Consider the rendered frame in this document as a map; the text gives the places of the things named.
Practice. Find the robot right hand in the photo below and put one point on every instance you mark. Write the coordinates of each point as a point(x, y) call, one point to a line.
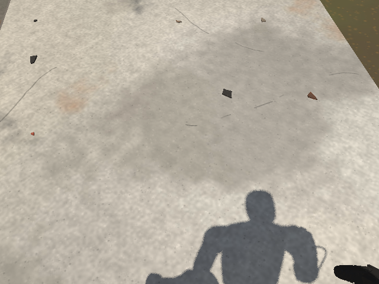
point(358, 274)

